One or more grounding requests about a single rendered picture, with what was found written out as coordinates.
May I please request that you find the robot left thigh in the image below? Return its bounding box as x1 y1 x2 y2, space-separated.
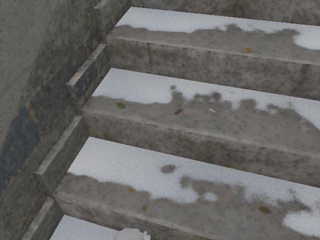
114 228 151 240

